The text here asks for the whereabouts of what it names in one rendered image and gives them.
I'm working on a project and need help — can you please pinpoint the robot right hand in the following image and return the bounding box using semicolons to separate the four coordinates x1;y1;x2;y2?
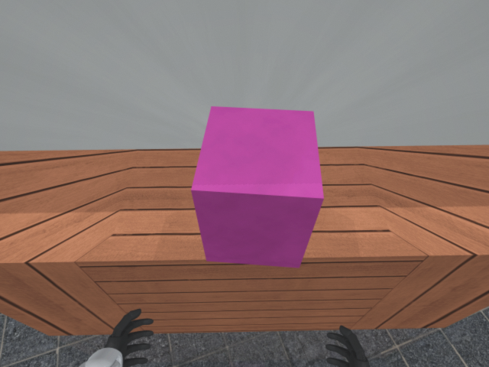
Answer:
325;326;370;367

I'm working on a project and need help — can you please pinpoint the robot left hand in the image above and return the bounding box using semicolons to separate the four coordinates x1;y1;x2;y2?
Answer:
104;309;154;367

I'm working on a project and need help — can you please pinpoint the robot left forearm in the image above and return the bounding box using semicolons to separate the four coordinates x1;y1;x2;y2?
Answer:
79;348;123;367

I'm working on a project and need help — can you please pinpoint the pedestal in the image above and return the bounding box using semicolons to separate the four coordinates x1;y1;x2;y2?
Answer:
0;145;489;336

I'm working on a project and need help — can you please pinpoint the carton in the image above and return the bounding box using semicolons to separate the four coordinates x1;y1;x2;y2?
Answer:
191;106;324;268

